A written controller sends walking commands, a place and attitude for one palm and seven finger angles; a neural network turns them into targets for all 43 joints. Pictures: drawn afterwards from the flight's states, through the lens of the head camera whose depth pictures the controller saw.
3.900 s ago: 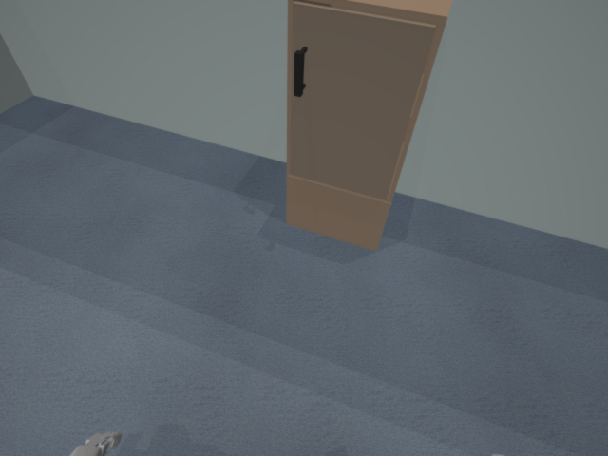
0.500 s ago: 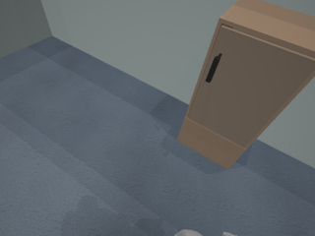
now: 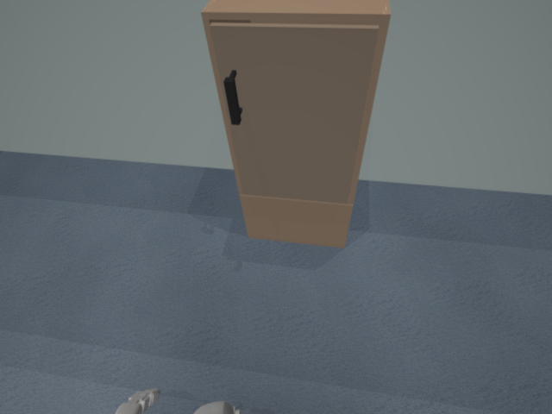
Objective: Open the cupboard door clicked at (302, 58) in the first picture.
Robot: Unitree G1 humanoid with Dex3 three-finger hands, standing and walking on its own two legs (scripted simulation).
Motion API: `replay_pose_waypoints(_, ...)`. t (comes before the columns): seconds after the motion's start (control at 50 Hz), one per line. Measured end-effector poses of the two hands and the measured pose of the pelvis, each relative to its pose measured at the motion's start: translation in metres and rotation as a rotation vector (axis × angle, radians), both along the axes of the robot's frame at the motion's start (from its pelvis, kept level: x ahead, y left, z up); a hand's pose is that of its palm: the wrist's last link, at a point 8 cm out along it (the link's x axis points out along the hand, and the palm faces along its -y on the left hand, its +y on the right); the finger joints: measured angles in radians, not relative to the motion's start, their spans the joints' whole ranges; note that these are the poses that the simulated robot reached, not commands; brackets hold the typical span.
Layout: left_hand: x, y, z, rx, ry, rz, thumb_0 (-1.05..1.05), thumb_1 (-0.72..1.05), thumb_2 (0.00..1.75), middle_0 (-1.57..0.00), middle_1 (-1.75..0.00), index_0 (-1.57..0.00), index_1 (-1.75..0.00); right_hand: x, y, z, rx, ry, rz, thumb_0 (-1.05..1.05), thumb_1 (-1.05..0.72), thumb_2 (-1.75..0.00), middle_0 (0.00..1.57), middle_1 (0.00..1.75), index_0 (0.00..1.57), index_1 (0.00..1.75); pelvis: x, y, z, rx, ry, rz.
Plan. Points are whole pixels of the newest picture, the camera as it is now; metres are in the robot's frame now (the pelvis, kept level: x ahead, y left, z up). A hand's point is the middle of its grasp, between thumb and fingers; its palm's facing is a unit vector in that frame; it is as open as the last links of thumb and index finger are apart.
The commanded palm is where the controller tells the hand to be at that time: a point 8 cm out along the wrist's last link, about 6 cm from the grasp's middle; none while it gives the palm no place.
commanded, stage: turn to face it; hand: left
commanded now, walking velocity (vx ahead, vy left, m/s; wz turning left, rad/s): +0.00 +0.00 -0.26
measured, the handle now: (234, 97) +0.85 +0.12 -0.02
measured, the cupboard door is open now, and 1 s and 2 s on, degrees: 0 0 0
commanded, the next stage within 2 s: take the last steps up to it in 0.10 s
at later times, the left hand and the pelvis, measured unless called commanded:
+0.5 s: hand out of the picture +0.06 +0.23 -0.17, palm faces -0.07 -0.99 -0.16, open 7.4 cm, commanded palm none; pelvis +0.02 +0.04 +0.02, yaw -7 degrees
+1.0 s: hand (203, 356) +0.24 +0.15 -0.15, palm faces -0.03 -0.98 -0.21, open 7.1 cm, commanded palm none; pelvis +0.15 -0.02 +0.01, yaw -5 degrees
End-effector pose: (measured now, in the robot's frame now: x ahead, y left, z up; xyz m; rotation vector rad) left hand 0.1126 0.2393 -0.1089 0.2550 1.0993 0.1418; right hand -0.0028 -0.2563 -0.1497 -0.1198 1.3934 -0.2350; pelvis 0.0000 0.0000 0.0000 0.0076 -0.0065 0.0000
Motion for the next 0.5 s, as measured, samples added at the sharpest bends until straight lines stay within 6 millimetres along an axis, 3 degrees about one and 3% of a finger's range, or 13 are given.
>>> replay_pose_waypoints(0.16, -0.019, -0.014, -0.010, -0.060, 0.053, -0.012, 0.00, 0.91, 0.90, -0.20, -0.30, -0.20, -0.30, 0.018, 0.010, 0.014, -0.002, -0.085, -0.009, 0.01, -0.90, -0.90, 0.20, 0.29, 0.19, 0.30, -0.005, 0.001, 0.006, -0.010, 0.004, -0.041)
replay_pose_waypoints(0.3, -0.049, 0.012, -0.038, -0.105, 0.133, 0.019, 0.00, 0.91, 0.90, -0.20, -0.30, -0.21, -0.30, 0.034, 0.034, 0.024, -0.056, -0.153, 0.015, 0.01, -0.90, -0.90, 0.20, 0.29, 0.19, 0.30, -0.007, 0.024, -0.002, -0.043, 0.010, -0.077)
replay_pose_waypoints(0.4, -0.063, 0.033, -0.039, -0.115, 0.219, 0.008, 0.00, 0.91, 0.90, -0.20, -0.30, -0.20, -0.30, 0.019, 0.056, 0.037, -0.063, -0.158, -0.006, 0.01, -0.90, -0.90, 0.20, 0.29, 0.20, 0.30, 0.001, 0.038, 0.007, -0.048, 0.004, -0.106)
replay_pose_waypoints(0.5, -0.058, 0.044, -0.029, -0.107, 0.244, 0.000, 0.00, 0.91, 0.90, -0.19, -0.30, -0.20, -0.30, -0.009, 0.075, 0.041, -0.036, -0.070, -0.053, 0.01, -0.90, -0.90, 0.20, 0.29, 0.20, 0.30, 0.018, 0.043, 0.016, -0.046, 0.012, -0.117)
